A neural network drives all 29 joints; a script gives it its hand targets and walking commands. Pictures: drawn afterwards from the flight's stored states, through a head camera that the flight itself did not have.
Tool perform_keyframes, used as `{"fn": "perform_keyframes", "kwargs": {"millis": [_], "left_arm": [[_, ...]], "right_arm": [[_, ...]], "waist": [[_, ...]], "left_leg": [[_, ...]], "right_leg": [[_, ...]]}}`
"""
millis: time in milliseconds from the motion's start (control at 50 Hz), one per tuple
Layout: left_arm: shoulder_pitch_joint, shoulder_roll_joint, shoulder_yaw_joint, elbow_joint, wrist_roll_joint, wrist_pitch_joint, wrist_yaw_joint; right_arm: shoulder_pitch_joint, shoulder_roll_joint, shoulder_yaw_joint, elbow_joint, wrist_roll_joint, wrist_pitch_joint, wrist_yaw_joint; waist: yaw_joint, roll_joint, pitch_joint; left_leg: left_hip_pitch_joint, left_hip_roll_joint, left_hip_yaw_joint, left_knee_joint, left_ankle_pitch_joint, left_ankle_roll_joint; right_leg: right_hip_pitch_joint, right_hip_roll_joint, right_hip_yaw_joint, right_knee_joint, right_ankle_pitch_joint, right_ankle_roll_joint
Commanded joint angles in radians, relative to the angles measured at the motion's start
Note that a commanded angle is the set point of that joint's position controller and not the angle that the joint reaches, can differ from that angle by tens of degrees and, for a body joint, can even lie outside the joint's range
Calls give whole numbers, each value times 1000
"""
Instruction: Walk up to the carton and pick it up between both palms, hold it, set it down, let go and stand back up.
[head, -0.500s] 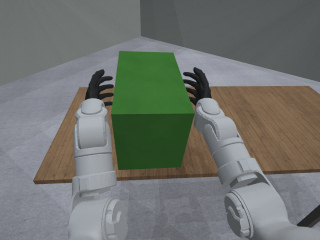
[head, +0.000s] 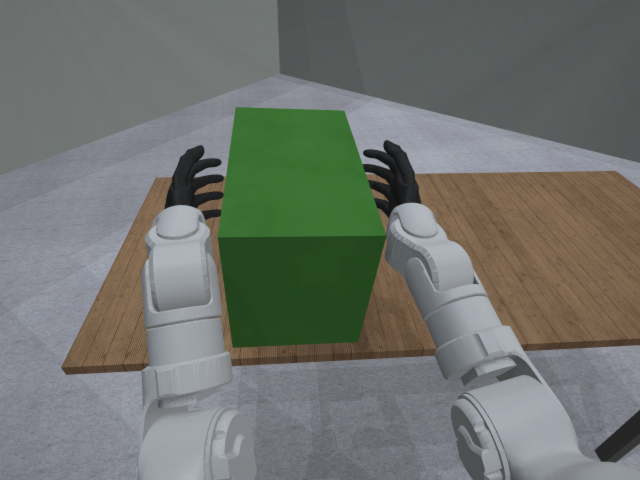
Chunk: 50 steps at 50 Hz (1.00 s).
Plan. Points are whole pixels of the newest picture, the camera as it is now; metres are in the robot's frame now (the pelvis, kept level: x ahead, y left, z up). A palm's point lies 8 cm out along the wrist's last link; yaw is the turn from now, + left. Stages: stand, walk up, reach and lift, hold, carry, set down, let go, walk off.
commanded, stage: hold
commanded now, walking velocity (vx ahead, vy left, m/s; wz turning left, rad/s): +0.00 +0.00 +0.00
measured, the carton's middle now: (293, 218) +0.42 +0.01 +0.16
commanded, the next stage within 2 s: none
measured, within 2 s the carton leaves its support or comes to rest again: neither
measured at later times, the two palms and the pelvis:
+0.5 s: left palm (187, 212) +0.36 +0.14 +0.22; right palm (404, 205) +0.36 -0.12 +0.21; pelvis +0.00 +0.00 +0.00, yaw +0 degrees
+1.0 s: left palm (185, 212) +0.36 +0.14 +0.22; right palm (401, 207) +0.36 -0.11 +0.21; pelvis +0.00 +0.00 +0.00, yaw +0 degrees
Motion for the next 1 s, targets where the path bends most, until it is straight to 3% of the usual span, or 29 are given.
{"fn": "perform_keyframes", "kwargs": {"millis": [0, 100, 360, 480, 640, 680, 760, 800, 880, 940, 980], "left_arm": [[-657, -515, -508, -55, -176, -71, -116], [-656, -491, -465, -14, -151, -66, -122], [-680, -520, -519, -62, -173, -77, -117], [-639, -488, -484, -39, -153, -70, -117], [-639, -488, -470, -35, -156, -71, -128], [-660, -490, -486, -68, -166, -76, -126], [-651, -491, -478, -47, -153, -68, -136], [-677, -491, -475, -38, -151, -69, -140], [-660, -507, -505, -56, -163, -70, -127], [-644, -506, -501, -46, -159, -65, -124], [-635, -507, -497, -58, -158, -68, -123]], "right_arm": [[-756, 596, 333, -326, 74, -71, 85], [-739, 590, 317, -292, 41, -68, 91], [-757, 586, 310, -287, 60, -88, 99], [-761, 585, 336, -329, 72, -91, 91], [-760, 596, 338, -333, 52, -87, 86], [-754, 603, 356, -341, 63, -88, 86], [-710, 596, 319, -292, 50, -78, 83], [-739, 593, 316, -288, 46, -80, 86], [-741, 579, 310, -302, 56, -92, 96], [-728, 570, 318, -297, 63, -89, 93], [-736, 577, 331, -308, 71, -91, 94]], "waist": [[-13, 71, -402], [-3, 49, -356], [-23, 111, -400], [9, 82, -391], [0, 37, -385], [7, 49, -406], [-23, 71, -357], [-6, 76, -342], [-17, 105, -395], [-23, 93, -365], [-8, 93, -384]], "left_leg": [[71, -72, 48, -19, 260, 5], [43, -71, 55, -48, 165, 21], [65, -66, 51, -23, 240, -1], [56, -69, 58, -24, 229, 13], [65, -75, 60, -31, 219, 18], [72, -75, 60, -26, 235, 17], [59, -74, 59, -42, 188, 16], [40, -70, 62, -50, 171, 17], [58, -67, 54, -38, 224, 6], [61, -63, 52, -35, 234, 5], [73, -61, 52, -25, 265, 3]], "right_leg": [[63, 67, -29, -15, 209, 61], [46, 63, -27, -27, 131, 59], [57, 65, -31, -15, 154, 48], [69, 62, -27, -15, 185, 58], [70, 59, -26, -21, 205, 66], [77, 61, -27, -18, 213, 66], [60, 55, -29, -26, 182, 64], [60, 60, -30, -22, 140, 61], [60, 60, -33, -23, 158, 47], [67, 67, -38, -21, 159, 52], [64, 72, -32, -18, 181, 52]]}}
